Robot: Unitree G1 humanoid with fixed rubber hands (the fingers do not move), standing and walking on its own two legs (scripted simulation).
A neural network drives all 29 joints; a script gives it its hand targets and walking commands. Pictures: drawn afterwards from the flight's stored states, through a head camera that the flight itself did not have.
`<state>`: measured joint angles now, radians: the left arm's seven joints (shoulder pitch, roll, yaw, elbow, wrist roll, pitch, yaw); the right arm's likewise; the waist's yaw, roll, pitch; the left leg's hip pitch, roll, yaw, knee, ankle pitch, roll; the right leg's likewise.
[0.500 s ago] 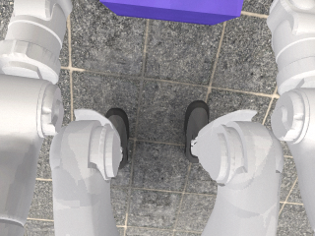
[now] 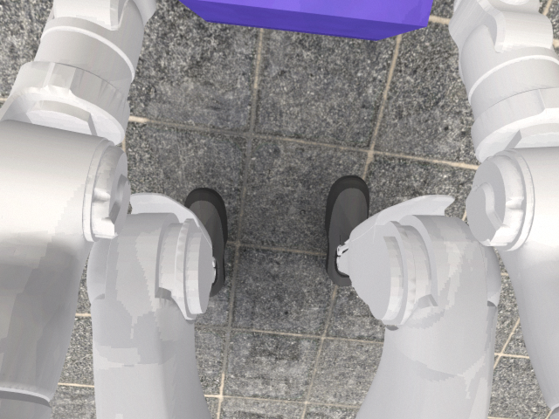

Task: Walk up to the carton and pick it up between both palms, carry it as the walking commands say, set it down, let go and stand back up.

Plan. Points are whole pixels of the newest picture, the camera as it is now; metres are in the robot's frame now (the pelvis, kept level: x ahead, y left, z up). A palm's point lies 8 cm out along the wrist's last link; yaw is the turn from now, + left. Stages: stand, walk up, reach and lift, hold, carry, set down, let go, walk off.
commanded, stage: reach and lift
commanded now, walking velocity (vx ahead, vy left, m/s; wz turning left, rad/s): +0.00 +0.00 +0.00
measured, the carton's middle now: out of the picture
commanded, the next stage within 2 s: none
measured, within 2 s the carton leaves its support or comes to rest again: leaves its support in 0.86 s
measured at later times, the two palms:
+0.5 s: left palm out of the picture +0.56 +0.13 -0.21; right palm out of the picture +0.53 -0.21 -0.21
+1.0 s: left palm out of the picture +0.56 +0.13 -0.16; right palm out of the picture +0.53 -0.20 -0.18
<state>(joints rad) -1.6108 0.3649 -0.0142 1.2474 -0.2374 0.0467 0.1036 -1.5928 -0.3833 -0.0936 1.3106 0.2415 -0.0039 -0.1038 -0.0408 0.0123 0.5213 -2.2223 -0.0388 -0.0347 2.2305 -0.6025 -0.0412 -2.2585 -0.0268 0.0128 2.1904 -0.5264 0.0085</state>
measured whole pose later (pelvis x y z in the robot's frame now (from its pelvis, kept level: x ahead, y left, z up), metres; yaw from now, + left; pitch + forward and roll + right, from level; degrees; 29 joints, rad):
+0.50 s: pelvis +0.01 +0.00 -0.01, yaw +0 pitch +32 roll +0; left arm -1.56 0.34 0.13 1.17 -0.11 0.13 0.04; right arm -1.54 -0.39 -0.13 1.23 0.19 0.10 -0.04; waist -0.05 0.01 0.52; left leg -2.21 -0.06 -0.03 2.28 -0.63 -0.04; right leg -2.24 -0.01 0.03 2.24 -0.56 0.02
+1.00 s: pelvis -0.01 +0.00 +0.00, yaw +1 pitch +30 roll +0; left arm -1.55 0.34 0.10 1.09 -0.17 0.19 0.12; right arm -1.52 -0.37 -0.08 1.14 0.24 0.16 -0.14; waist -0.04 0.03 0.52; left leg -2.16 -0.08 -0.05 2.24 -0.59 -0.06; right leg -2.20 0.02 0.04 2.21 -0.53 0.04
